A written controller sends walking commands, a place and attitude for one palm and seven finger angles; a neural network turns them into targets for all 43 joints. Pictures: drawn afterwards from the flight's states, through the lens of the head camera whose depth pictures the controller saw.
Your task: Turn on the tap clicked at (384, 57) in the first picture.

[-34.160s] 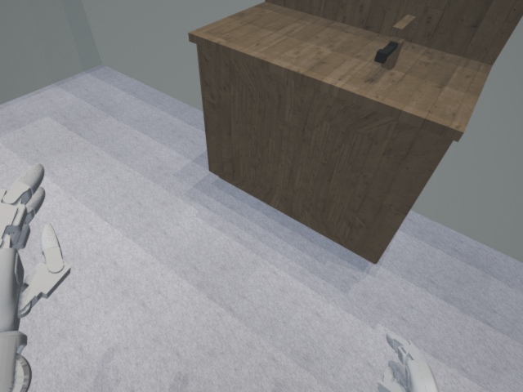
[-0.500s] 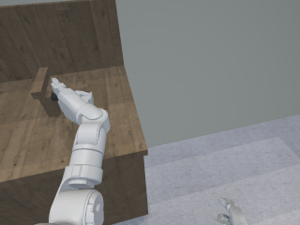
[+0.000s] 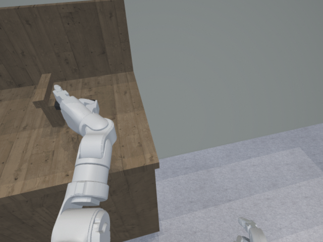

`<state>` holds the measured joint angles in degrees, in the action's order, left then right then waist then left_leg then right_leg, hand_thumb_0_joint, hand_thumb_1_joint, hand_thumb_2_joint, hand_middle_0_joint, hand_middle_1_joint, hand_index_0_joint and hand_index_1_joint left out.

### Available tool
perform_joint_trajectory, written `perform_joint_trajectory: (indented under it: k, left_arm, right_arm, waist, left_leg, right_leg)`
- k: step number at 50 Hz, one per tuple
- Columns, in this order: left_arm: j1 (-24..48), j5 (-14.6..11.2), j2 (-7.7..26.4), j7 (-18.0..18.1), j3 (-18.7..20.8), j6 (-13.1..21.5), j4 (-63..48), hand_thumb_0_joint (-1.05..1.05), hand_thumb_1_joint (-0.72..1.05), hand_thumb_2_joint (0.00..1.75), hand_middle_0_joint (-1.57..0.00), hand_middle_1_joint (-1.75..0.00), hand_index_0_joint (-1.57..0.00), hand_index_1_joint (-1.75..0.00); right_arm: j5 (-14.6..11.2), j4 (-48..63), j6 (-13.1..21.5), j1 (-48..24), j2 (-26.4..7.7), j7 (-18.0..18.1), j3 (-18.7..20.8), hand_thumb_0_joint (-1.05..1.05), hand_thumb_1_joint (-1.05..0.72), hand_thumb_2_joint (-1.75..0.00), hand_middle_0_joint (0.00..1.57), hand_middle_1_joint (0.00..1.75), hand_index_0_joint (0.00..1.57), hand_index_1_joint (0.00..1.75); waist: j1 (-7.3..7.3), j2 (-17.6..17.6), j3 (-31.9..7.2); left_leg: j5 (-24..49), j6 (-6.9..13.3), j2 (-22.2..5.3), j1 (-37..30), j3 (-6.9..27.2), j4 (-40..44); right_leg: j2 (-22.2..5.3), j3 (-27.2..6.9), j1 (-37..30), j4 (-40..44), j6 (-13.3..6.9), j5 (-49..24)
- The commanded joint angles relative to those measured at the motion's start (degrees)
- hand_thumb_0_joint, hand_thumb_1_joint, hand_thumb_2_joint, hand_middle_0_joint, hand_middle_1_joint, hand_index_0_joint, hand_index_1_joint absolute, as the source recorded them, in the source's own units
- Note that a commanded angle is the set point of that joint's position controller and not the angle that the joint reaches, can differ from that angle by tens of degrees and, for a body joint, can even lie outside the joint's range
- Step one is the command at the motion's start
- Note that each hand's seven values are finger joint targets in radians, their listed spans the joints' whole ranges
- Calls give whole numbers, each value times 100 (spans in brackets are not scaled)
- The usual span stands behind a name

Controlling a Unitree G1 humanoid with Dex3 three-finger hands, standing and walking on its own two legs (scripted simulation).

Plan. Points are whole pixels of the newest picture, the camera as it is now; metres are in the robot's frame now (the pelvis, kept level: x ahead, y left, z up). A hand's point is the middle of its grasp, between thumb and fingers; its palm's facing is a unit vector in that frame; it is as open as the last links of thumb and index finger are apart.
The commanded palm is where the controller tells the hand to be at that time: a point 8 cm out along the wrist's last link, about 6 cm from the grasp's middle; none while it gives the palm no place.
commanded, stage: draw the hand back beside the body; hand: left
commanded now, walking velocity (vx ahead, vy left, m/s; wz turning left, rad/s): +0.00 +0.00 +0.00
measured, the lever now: (90, 106) +0.46 +0.26 +0.10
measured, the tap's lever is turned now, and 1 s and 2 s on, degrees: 73 73 73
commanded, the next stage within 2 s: step back with the hand held close in 1.46 s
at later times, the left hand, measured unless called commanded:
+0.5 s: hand (71, 134) +0.28 +0.22 +0.17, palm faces +0.37 -0.90 -0.22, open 7.7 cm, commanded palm +0.25 +0.25 +0.17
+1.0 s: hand (48, 157) +0.22 +0.24 +0.17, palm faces +0.36 -0.89 -0.28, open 7.5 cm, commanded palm +0.18 +0.28 +0.18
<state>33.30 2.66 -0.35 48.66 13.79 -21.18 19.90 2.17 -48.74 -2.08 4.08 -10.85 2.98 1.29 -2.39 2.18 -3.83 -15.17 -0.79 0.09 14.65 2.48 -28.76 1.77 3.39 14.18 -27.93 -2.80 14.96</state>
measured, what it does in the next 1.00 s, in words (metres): stands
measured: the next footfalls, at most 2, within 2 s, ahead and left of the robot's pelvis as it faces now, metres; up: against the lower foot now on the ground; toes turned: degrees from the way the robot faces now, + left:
none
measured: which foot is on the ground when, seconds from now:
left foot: down 0.00-1.00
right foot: down 0.00-1.00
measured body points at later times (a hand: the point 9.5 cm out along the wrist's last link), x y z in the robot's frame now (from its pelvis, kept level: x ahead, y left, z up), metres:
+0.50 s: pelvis -0.02 +0.01 +0.01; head -0.03 -0.02 +0.46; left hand +0.26 +0.27 +0.18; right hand +0.16 -0.23 -0.09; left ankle +0.00 +0.13 -0.74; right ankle +0.00 -0.09 -0.74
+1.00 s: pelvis -0.01 +0.02 +0.01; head -0.03 +0.00 +0.46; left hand +0.20 +0.29 +0.19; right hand +0.16 -0.21 -0.08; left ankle +0.00 +0.13 -0.74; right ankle +0.00 -0.09 -0.74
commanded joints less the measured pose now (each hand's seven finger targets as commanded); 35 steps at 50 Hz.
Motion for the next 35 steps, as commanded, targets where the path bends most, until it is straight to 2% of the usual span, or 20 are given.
perform_joint_trajectory:
  k: [1, 2, 3, 6, 7, 9, 10, 11, 12, 13, 15, 17, 21, 22, 25, 27, 28, 31, 32, 35]
  left_arm:
    - [1881, 369, 1157, -1388, -636, 580, -1914, 0, 90, 90, -15, -16, -15, -16]
    - [1816, 265, 1307, -1676, -606, 672, -2213, 0, 90, 90, -15, -16, -15, -16]
    - [1503, 153, 1337, -1981, -611, 746, -2472, 0, 90, 90, -15, -16, -15, -16]
    - [229, -485, 1560, -3081, -388, 910, -2601, 0, 90, 90, -16, -17, -16, -17]
    - [-271, -745, 1761, -3236, 5, 851, -2553, 0, 90, 90, -16, -17, -16, -17]
    - [-625, -1006, 1672, -3244, 150, 640, -2846, 0, 90, 90, -16, -18, -16, -18]
    - [-1325, -666, 2959, -3528, 326, 1243, -2769, 0, 90, 90, -16, -18, -16, -18]
    - [-1574, -718, 2817, -3698, 352, 1552, -2651, 0, 90, 90, -16, -19, -16, -19]
    - [-1500, -721, 2943, -3783, 387, 1747, -2733, 0, 90, 90, -16, -19, -16, -19]
    - [-1218, -694, 2766, -3861, 120, 1978, -3229, 0, 90, 90, -16, -19, -16, -19]
    - [-938, -664, 2882, -3898, 117, 2344, -3719, 0, 90, 90, -17, -20, -17, -20]
    - [-604, -626, 2759, -3918, -135, 2564, -3899, 0, 90, 90, -17, -20, -17, -20]
    - [-666, -559, 2517, -3867, -431, 2857, -3529, 0, 90, 90, -17, -22, -17, -22]
    - [-707, -549, 2283, -3896, -667, 2899, -3463, 0, 90, 90, -17, -22, -17, -22]
    - [-1277, -563, 2409, -3881, -499, 3001, -3202, 0, 90, 90, -18, -23, -18, -23]
    - [-1751, -574, 2651, -3906, -173, 3035, -3156, 0, 90, 90, -18, -23, -18, -23]
    - [-1900, -598, 2615, -3932, -161, 3066, -3200, 0, 90, 90, -18, -24, -18, -24]
    - [-2342, -638, 2861, -3985, 239, 3112, -3431, 0, 90, 90, -18, -25, -18, -25]
    - [-2452, -631, 2998, -3997, 413, 3130, -3538, 0, 90, 90, -18, -25, -18, -25]
    - [-2785, -645, 2970, -4051, 494, 3202, -4042, 0, 90, 90, -19, -26, -19, -26]
  right_arm:
    - [-7, 1004, 93, -524, -791, 222, 225, 0, -90, -90, 20, 30, 20, 30]
    - [-21, 1083, 57, -530, -806, 285, 201, 0, -90, -90, 20, 30, 20, 30]
    - [-59, 1184, 36, -526, -718, 334, 157, 0, -90, -90, 20, 30, 20, 30]
    - [-216, 1408, -23, -577, -684, 442, 20, 0, -90, -90, 20, 30, 20, 30]
    - [-273, 1480, -41, -647, -662, 466, -11, 0, -90, -90, 20, 30, 20, 30]
    - [-360, 1608, 19, -881, -570, 461, -122, 0, -90, -90, 20, 30, 20, 30]
    - [-195, 1567, 41, -552, -782, 273, -56, 0, -90, -90, 20, 30, 20, 30]
    - [-207, 1645, 65, -580, -759, 190, -33, 0, -90, -90, 20, 30, 20, 30]
    - [-228, 1639, 91, -606, -774, 157, -20, 0, -90, -90, 20, 30, 20, 30]
    - [-226, 1759, 167, -660, -707, 125, -41, 0, -90, -90, 20, 30, 20, 30]
    - [-221, 1836, 350, -651, -722, 108, -27, 0, -90, -90, 20, 30, 20, 30]
    - [-219, 1810, 492, -642, -747, 112, -24, 0, -90, -90, 20, 30, 20, 30]
    - [-218, 1716, 755, -539, -809, 135, 6, 0, -90, -90, 20, 30, 20, 30]
    - [-227, 1687, 784, -542, -804, 137, 4, 0, -90, -90, 20, 30, 20, 30]
    - [-219, 1636, 812, -520, -822, 130, 15, 0, -90, -90, 20, 30, 20, 30]
    - [-209, 1611, 764, -537, -852, 109, 32, 0, -90, -90, 20, 30, 20, 30]
    - [-211, 1652, 747, -547, -803, 105, 2, 0, -90, -90, 20, 30, 20, 30]
    - [-193, 1698, 672, -615, -736, 80, -9, 0, -90, -90, 20, 30, 20, 30]
    - [-183, 1696, 647, -586, -754, 74, 2, 0, -90, -90, 20, 30, 20, 30]
    - [-160, 1821, 669, -555, -699, 49, -13, 0, -90, -90, 20, 30, 20, 30]
  waist:
    - [144, -456, -1854]
    - [67, -140, -2016]
    - [-5, -133, -2038]
    - [-142, -567, -1545]
    - [-303, -517, -1430]
    - [-419, -521, -941]
    - [-81, -627, -256]
    - [-167, -594, -241]
    - [-165, -339, -131]
    - [-105, -105, -221]
    - [-36, 217, -441]
    - [83, 446, -324]
    - [168, 97, -246]
    - [201, 112, -200]
    - [89, -283, -254]
    - [-33, -262, -323]
    - [-54, -335, -318]
    - [-148, -197, -263]
    - [-171, -6, -262]
    - [-183, 241, -329]
  left_leg:
    - [2095, 203, 53, -775, -356, 197]
    - [2287, 201, 72, -931, -391, 245]
    - [2416, 214, 53, -1056, -384, 286]
    - [2258, 251, 9, -1002, -396, 490]
    - [2126, 233, -9, -937, -403, 564]
    - [1784, 227, -10, -804, -446, 677]
    - [1605, 248, -80, -727, -503, 780]
    - [1550, 254, -40, -611, -508, 810]
    - [1449, 248, -17, -620, -533, 822]
    - [1439, 252, -6, -788, -550, 859]
    - [1364, 244, 9, -1054, -552, 847]
    - [1126, 223, 23, -1224, -527, 883]
    - [652, 256, 74, -1309, -433, 999]
    - [524, 258, 85, -1378, -418, 1042]
    - [362, 276, 92, -1277, -363, 1173]
    - [431, 246, 89, -1208, -371, 1227]
    - [466, 246, 71, -1163, -362, 1268]
    - [693, 230, 41, -1094, -404, 1253]
    - [716, 198, 36, -1097, -383, 1280]
    - [1028, 178, 8, -1103, -410, 1225]
  right_leg:
    - [-224, -218, -1184, 184, 51, -2421]
    - [-220, -238, -1411, 185, 37, -2627]
    - [-220, -251, -1556, 197, 55, -2859]
    - [-203, -308, -1789, 381, 128, -3143]
    - [-172, -295, -1867, 469, 107, -2906]
    - [-173, -336, -1721, 669, 145, -2414]
    - [-242, -403, -1315, 729, 275, -2479]
    - [-210, -390, -1373, 726, 250, -2308]
    - [-187, -429, -1278, 799, 205, -2021]
    - [-172, -440, -1285, 845, 194, -1856]
    - [-143, -461, -1222, 957, 181, -1622]
    - [-95, -446, -976, 1132, 164, -1155]
    - [-41, -391, -795, 1339, 181, -534]
    - [-37, -365, -716, 1383, 183, -386]
    - [-51, -341, -883, 1435, 187, -241]
    - [-62, -321, -1090, 1447, 168, -258]
    - [-77, -314, -1173, 1413, 168, -314]
    - [-86, -354, -1349, 1409, 152, -583]
    - [-69, -337, -1389, 1412, 129, -597]
    - [-71, -358, -1520, 1310, 106, -1009]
